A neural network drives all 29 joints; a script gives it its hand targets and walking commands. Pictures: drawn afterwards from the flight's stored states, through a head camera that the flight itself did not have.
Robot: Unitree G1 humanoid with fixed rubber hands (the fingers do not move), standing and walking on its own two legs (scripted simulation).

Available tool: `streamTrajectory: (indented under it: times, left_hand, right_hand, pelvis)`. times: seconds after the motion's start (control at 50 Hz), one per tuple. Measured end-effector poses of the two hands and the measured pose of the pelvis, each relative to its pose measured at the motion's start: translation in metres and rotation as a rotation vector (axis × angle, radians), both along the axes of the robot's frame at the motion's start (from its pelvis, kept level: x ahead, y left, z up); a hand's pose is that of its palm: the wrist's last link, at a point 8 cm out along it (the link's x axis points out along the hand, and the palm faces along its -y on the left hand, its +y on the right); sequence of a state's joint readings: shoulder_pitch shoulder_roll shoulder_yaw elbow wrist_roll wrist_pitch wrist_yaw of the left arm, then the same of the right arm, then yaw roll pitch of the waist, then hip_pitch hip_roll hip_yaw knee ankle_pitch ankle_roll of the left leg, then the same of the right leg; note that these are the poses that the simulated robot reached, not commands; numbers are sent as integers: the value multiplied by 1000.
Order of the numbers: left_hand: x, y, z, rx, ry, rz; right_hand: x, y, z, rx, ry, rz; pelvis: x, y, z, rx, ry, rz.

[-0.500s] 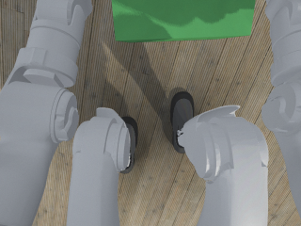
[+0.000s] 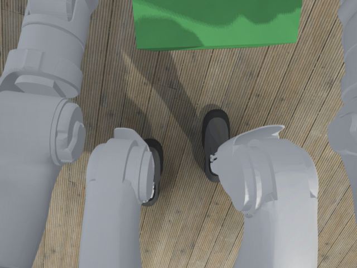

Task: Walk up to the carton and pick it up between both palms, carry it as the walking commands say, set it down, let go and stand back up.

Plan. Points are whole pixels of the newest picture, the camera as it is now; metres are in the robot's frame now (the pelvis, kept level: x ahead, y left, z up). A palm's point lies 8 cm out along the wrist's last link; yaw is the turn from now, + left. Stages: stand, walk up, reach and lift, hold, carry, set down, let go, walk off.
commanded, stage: set down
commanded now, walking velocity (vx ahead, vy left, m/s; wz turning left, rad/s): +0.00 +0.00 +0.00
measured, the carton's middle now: out of the picture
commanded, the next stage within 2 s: let go in 1.40 s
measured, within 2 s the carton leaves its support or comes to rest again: neither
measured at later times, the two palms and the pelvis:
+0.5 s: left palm out of the picture +0.60 +0.07 -0.06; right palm out of the picture +0.52 -0.34 -0.08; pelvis -0.01 +0.00 +0.06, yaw -2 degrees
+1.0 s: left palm out of the picture +0.60 +0.08 +0.08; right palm out of the picture +0.53 -0.35 +0.08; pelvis -0.01 +0.00 +0.20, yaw -2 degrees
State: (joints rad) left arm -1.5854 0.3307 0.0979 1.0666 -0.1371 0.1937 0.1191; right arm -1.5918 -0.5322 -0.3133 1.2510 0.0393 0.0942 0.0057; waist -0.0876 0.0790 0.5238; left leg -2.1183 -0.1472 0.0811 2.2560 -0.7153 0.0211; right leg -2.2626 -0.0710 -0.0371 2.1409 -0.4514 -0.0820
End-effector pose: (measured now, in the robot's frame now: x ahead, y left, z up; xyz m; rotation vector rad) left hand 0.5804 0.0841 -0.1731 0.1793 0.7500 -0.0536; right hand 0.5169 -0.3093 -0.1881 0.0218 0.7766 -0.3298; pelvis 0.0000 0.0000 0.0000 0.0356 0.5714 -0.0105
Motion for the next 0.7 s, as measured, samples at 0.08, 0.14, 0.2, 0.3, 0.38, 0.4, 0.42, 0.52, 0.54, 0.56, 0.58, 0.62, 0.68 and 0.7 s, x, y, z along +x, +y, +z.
streamTrajectory:
  times: [0.08, 0.14, 0.2, 0.3, 0.38, 0.4, 0.42, 0.52, 0.54, 0.56, 0.58, 0.62, 0.68, 0.7]
  left_hand:
    - [4, -2, 7, -13, -24, 6]
    - [10, -5, 20, -19, -67, 7]
    - [14, -5, 33, -9, -86, 15]
    - [19, -4, 57, 8, -94, 21]
    - [18, -5, 78, 21, -95, 20]
    - [18, -6, 83, 20, -93, 21]
    - [18, -7, 89, 19, -95, 20]
    - [21, -12, 115, 23, -98, 11]
    - [21, -12, 119, 24, -96, 11]
    - [22, -12, 124, 26, -97, 9]
    - [22, -12, 129, 27, -99, 7]
    - [22, -12, 138, 23, -97, 4]
    - [20, -11, 153, 18, -100, 9]
    - [19, -9, 157, 19, -91, 11]
  right_hand:
    - [2, -1, 5, 4, -15, -7]
    - [8, -4, 18, -6, -61, -11]
    - [11, -9, 32, -3, -87, -24]
    - [11, -18, 58, -8, -97, -40]
    - [8, -24, 79, -10, -104, -44]
    - [7, -26, 84, -10, -103, -46]
    - [7, -28, 89, -11, -100, -48]
    - [7, -34, 117, -12, -98, -47]
    - [7, -34, 122, -13, -100, -46]
    - [8, -35, 129, -16, -109, -42]
    - [9, -36, 136, -20, -119, -39]
    - [11, -36, 147, -15, -122, -36]
    - [12, -36, 166, -14, -132, -22]
    - [12, -35, 172, -14, -128, -19]
  pelvis:
    - [-1, 0, 0, 0, -2, -1]
    - [-3, 1, 0, -1, -6, -4]
    - [-5, 2, 2, -4, -10, -9]
    - [-9, 3, 15, -6, -11, -16]
    - [-10, 2, 32, -4, -11, -22]
    - [-10, 1, 36, -3, -11, -23]
    - [-11, 1, 41, -2, -10, -24]
    - [-12, -1, 64, 1, -4, -32]
    - [-12, -1, 68, 2, -1, -34]
    - [-12, -2, 73, 3, 1, -35]
    - [-12, -2, 78, 4, 3, -35]
    - [-12, -3, 88, 5, 7, -36]
    - [-13, -4, 103, 11, 10, -39]
    - [-13, -4, 109, 12, 10, -39]
